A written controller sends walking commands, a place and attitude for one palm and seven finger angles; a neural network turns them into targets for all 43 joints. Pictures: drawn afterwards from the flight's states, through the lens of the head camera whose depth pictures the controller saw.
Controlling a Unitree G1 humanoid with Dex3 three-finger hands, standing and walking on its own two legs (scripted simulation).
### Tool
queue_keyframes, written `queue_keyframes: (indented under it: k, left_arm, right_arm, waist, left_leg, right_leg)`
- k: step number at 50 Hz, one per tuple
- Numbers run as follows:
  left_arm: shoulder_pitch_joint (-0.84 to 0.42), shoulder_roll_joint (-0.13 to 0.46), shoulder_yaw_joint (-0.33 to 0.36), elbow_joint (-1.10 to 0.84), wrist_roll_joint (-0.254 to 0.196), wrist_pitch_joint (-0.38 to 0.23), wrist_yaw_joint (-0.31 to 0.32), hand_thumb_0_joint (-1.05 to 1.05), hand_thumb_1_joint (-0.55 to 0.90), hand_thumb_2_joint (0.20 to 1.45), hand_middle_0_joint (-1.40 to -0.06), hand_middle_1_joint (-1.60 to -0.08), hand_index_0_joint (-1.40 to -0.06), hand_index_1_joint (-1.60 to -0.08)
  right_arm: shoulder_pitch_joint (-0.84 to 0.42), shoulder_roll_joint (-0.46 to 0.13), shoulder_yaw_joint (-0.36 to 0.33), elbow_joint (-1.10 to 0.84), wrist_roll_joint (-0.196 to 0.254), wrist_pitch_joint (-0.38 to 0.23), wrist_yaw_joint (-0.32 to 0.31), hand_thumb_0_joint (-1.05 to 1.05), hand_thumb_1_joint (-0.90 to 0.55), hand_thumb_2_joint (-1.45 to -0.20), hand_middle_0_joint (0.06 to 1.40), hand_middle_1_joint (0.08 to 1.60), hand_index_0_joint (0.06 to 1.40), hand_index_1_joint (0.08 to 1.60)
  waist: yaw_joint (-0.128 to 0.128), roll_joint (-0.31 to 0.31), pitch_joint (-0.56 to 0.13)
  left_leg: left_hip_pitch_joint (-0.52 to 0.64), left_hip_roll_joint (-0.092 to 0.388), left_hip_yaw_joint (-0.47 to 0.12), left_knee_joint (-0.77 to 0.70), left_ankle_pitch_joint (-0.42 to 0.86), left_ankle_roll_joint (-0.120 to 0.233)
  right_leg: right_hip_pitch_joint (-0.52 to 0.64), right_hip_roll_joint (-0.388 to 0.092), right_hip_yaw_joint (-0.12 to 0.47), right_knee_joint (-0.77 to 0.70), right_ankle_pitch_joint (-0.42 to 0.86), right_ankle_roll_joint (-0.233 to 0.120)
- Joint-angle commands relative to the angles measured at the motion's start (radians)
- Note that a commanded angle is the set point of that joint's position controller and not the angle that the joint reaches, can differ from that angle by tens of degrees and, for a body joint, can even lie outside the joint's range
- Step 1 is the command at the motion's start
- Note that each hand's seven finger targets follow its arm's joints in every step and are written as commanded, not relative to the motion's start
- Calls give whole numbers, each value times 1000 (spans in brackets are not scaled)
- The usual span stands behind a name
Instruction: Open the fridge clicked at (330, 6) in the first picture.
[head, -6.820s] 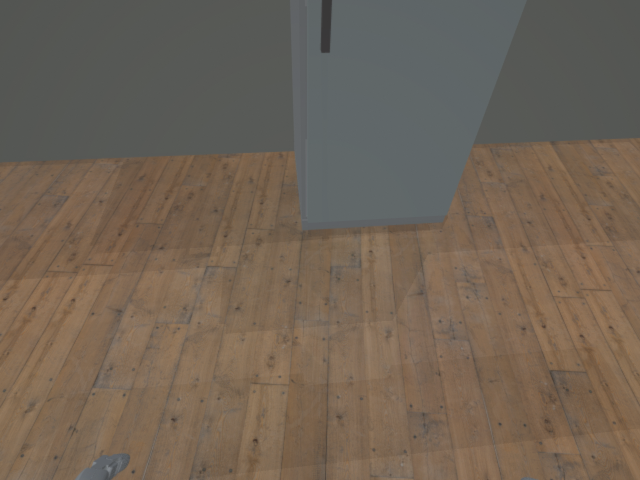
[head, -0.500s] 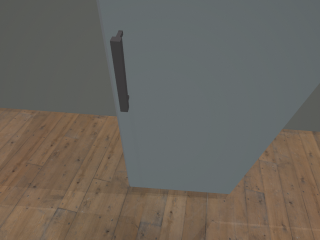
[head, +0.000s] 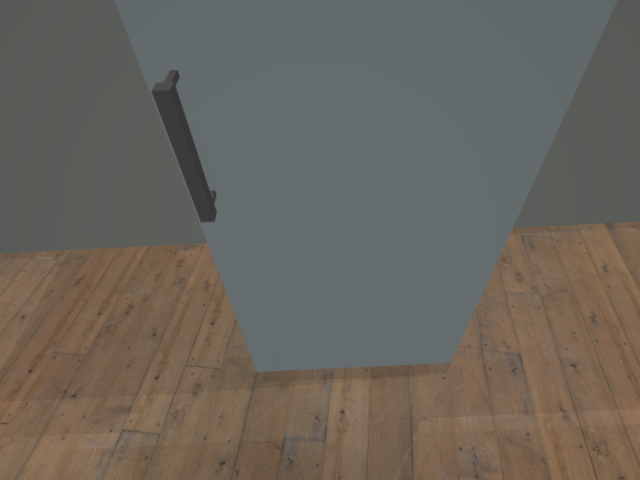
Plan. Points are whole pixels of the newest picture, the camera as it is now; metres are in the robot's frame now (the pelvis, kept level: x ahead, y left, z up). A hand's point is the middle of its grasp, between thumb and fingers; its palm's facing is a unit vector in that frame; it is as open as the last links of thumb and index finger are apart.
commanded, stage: come to a stop and stand still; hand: left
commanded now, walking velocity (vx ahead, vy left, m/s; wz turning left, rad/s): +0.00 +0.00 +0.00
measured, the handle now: (192, 152) +0.52 +0.22 +0.15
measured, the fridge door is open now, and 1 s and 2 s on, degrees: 0 0 0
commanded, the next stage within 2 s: look again from close up in 0.90 s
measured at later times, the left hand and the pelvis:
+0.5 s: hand out of the picture -0.11 +0.19 -0.18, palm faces +0.11 -0.98 -0.15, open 7.3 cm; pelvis -0.08 +0.03 +0.00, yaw +1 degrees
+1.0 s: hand out of the picture -0.13 +0.20 -0.18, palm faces +0.08 -0.98 -0.17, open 7.4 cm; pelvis -0.09 +0.05 +0.00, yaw +1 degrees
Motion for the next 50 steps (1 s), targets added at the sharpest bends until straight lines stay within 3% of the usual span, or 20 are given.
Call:
queue_keyframes:
  k: [1, 4, 6, 8, 10, 12, 14, 16, 17, 20, 24, 29, 34, 46, 47, 48, 49, 50]
  left_arm:
    - [58, 112, 11, -16, -8, -26, -1, 0, 900, 900, -200, -300, -200, -300]
    - [72, 120, 17, -1, -5, -29, -1, 0, 900, 900, -200, -300, -200, -300]
    - [73, 122, 21, 10, -5, -28, -1, 0, 900, 900, -200, -300, -200, -300]
    - [60, 124, 20, 22, -8, -26, -3, 0, 900, 900, -200, -300, -200, -300]
    - [37, 119, 21, 25, -12, -23, -3, 0, 900, 900, -200, -300, -200, -300]
    - [14, 103, 18, 31, -17, -18, -5, 0, 900, 900, -200, -300, -200, -300]
    - [18, 78, 13, 35, -21, -14, -8, 0, 900, 900, -200, -300, -200, -300]
    - [30, 78, 15, 45, -19, -13, -9, 0, 900, 900, -200, -300, -200, -300]
    - [25, 87, 16, 53, -19, -8, -9, 0, 900, 900, -200, -300, -200, -300]
    - [65, 67, 9, 67, -15, -7, -12, 0, 900, 900, -200, -300, -200, -300]
    - [109, 49, 3, 87, -8, -4, -14, 0, 900, 900, -200, -300, -200, -300]
    - [141, 25, -1, 92, -5, -7, -13, 0, 900, 900, -200, -300, -200, -300]
    - [156, 16, -1, 92, -4, -12, -12, 0, 900, 900, -200, -300, -200, -300]
    - [160, 28, 1, 86, -3, -24, -10, 0, 900, 900, -200, -300, -200, -300]
    - [229, 45, -22, 93, 4, -36, 30, 0, 900, 900, -200, -300, -200, -300]
    - [184, 92, -13, 59, -2, -42, 20, 0, 900, 900, -200, -300, -200, -300]
    - [143, 108, -3, 43, -3, -49, 9, 0, 900, 900, -200, -300, -200, -300]
    - [113, 108, -3, 31, -1, -43, 5, 0, 900, 900, -200, -300, -200, -300]
  right_arm:
    - [26, -18, 9, -23, 3, -20, 5, 0, -900, -900, 200, 300, 200, 300]
    - [41, -25, 15, -21, 6, -30, 2, 0, -900, -900, 200, 300, 200, 300]
    - [55, -22, 20, -17, 6, -35, -2, 0, -900, -900, 200, 300, 200, 300]
    - [87, -18, 24, -1, 6, -38, -3, 0, -900, -900, 200, 300, 200, 300]
    - [139, -12, 29, 16, 5, -41, -5, 0, -900, -900, 200, 300, 200, 300]
    - [188, -12, 33, 39, 0, -48, -5, 0, -900, -900, 200, 300, 200, 300]
    - [195, -22, 39, 42, -5, -57, -7, 0, -900, -900, 200, 300, 200, 300]
    - [196, -26, 41, 40, -8, -60, -8, 0, -900, -900, 200, 300, 200, 300]
    - [187, -19, 41, 39, -6, -61, -5, 0, -900, -900, 200, 300, 200, 300]
    - [170, -14, 43, 23, -8, -67, -3, 0, -900, -900, 200, 300, 200, 300]
    - [184, -17, 43, 11, -6, -64, -4, 0, -900, -900, 200, 300, 200, 300]
    - [223, -8, 42, 12, -5, -63, -4, 0, -900, -900, 200, 300, 200, 300]
    - [233, -8, 40, 8, -3, -69, -4, 0, -900, -900, 200, 300, 200, 300]
    - [228, -12, 40, 3, -1, -80, -1, 0, -900, -900, 200, 300, 200, 300]
    - [92, -52, 44, -68, -3, -92, 14, 0, -900, -900, 200, 300, 200, 300]
    - [150, 8, 54, -92, -5, -86, 16, 0, -900, -900, 200, 300, 200, 300]
    - [176, 16, 58, -84, -17, -89, 20, 0, -900, -900, 200, 300, 200, 300]
    - [225, 16, 55, -91, -11, -93, 19, 0, -900, -900, 200, 300, 200, 300]
  waist:
    - [19, -78, 47]
    - [35, -128, 20]
    - [38, -121, 3]
    - [32, -109, -11]
    - [16, -111, -12]
    - [-3, -74, 10]
    - [11, -18, 46]
    - [19, -21, 46]
    - [21, 34, 56]
    - [39, 87, 91]
    - [44, 48, 130]
    - [32, -23, 136]
    - [27, -19, 97]
    - [22, -34, 98]
    - [55, 58, 102]
    - [7, 50, -34]
    - [-8, 68, -34]
    - [-32, 53, -48]
  left_leg:
    - [-31, 23, -23, 26, -6, -15]
    - [-10, 36, -18, -78, -43, -19]
    - [18, 38, -18, -148, -45, -15]
    - [69, 33, -11, -218, -12, -9]
    - [127, 34, -8, -311, 39, -2]
    - [207, 44, -22, -421, 126, 16]
    - [174, 81, -63, -491, 108, 37]
    - [120, 71, -49, -500, 66, 40]
    - [94, 68, -54, -528, 38, 35]
    - [7, 85, -86, -609, -64, 36]
    - [-42, 81, -96, -639, -140, 48]
    - [-23, 64, -89, -605, -115, 55]
    - [-11, 67, -99, -599, -111, 63]
    - [-9, 56, -98, -567, -61, 65]
    - [1, 53, 35, -388, 52, 13]
    - [54, -16, -11, -345, 16, 19]
    - [92, -20, -6, -345, 45, 29]
    - [130, -4, -22, -396, 27, 34]
  right_leg:
    - [-5, -277, 241, -205, 397, 7]
    - [60, -290, 271, -213, 380, -6]
    - [78, -291, 292, -217, 357, -8]
    - [63, -278, 295, -238, 256, 5]
    - [33, -255, 279, -264, 115, 36]
    - [-54, -219, 256, -293, -60, 81]
    - [-58, -158, 209, -285, -65, 121]
    - [-9, -149, 204, -294, -58, 143]
    - [4, -151, 194, -280, -76, 132]
    - [40, -130, 161, -233, -55, 106]
    - [16, -121, 153, -210, -95, 110]
    - [-42, -124, 169, -220, -131, 111]
    - [-45, -121, 172, -197, -110, 108]
    - [-75, -136, 202, -194, -106, 99]
    - [-66, -159, 170, -117, 61, 101]
    - [-93, -203, 282, -145, -146, 49]
    - [-139, -219, 292, -157, -196, 23]
    - [-191, -208, 244, -134, -235, 22]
